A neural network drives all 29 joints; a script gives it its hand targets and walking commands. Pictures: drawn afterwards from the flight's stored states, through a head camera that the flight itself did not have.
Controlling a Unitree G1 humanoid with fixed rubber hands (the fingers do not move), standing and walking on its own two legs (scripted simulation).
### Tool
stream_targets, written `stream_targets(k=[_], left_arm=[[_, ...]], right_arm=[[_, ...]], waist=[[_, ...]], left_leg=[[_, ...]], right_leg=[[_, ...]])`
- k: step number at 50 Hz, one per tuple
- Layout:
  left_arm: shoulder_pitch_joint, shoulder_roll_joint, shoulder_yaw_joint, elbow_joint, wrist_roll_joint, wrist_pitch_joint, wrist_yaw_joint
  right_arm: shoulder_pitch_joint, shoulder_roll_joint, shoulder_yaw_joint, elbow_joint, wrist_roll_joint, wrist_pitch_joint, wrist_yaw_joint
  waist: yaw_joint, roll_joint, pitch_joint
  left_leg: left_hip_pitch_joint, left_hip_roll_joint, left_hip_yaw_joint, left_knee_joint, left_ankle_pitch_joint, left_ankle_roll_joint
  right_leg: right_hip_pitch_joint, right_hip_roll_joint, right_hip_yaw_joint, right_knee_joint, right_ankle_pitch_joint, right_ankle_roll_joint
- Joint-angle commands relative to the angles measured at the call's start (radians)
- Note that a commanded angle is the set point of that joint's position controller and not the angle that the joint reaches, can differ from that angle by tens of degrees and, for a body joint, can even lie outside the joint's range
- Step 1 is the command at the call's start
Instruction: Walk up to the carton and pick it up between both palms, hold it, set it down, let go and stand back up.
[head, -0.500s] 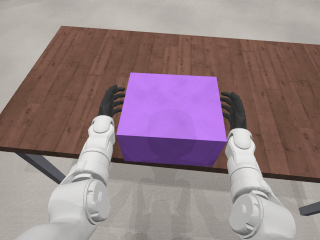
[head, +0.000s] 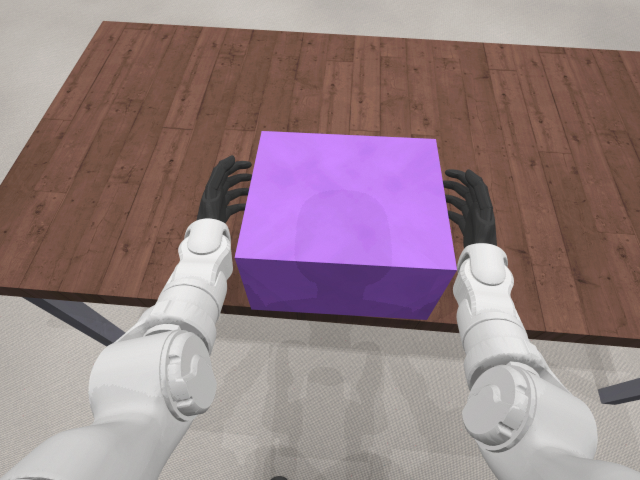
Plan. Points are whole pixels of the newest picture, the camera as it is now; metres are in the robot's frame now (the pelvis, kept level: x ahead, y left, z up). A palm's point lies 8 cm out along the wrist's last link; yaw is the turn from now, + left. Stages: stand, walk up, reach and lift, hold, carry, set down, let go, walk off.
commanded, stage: set down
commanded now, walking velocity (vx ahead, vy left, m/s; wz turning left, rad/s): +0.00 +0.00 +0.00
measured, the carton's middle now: (343, 224) +0.45 -0.02 -0.01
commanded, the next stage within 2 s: none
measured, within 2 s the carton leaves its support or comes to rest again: rests again in 0.34 s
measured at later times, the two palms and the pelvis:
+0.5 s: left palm (220, 213) +0.45 +0.16 +0.01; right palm (467, 230) +0.43 -0.18 +0.00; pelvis +0.01 +0.00 -0.01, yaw +0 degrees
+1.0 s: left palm (220, 215) +0.45 +0.16 +0.00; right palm (467, 231) +0.43 -0.18 +0.00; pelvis +0.00 +0.00 -0.01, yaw +0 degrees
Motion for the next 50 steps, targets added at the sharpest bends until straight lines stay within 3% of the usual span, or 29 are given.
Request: stream_targets(k=[1,7,16,25,50], left_arm=[[-0.622,-0.51,-0.166,-0.106,0.045,-0.095,-0.094],[-0.658,-0.499,-0.152,-0.097,0.054,-0.114,-0.085],[-0.626,-0.518,-0.167,-0.056,0.054,-0.141,-0.081],[-0.61,-0.496,-0.15,0.002,0.058,-0.161,-0.091],[-0.612,-0.465,-0.097,-0.011,0.102,-0.15,-0.091]], right_arm=[[-0.66,0.483,0.236,-0.052,-0.109,-0.068,0.148],[-0.656,0.493,0.207,-0.04,-0.14,-0.06,0.148],[-0.627,0.488,0.214,0.042,-0.134,-0.087,0.148],[-0.627,0.473,0.212,0.065,-0.141,-0.093,0.147],[-0.585,0.459,0.143,0.055,-0.182,-0.059,0.156]], waist=[[0.01,-0.009,-0.764],[0.001,0.003,-0.819],[-0.008,0.026,-0.846],[-0.013,-0.002,-0.814],[-0.02,0.016,-0.768]], left_leg=[[0.231,0.045,0.014,0.056,0.324,-0.017],[0.203,0.043,0.015,0.068,0.341,-0.017],[0.277,0.057,-0.001,0.134,0.51,-0.036],[0.173,0.045,0.005,0.115,0.427,-0.021],[0.223,0.049,0.01,0.099,0.387,-0.016]], right_leg=[[0.394,-0.072,-0.017,0.103,0.614,0.082],[0.403,-0.078,-0.014,0.129,0.668,0.087],[0.268,-0.065,-0.027,0.127,0.704,0.076],[0.334,-0.073,-0.014,0.154,0.747,0.086],[0.238,-0.073,-0.022,0.118,0.584,0.079]])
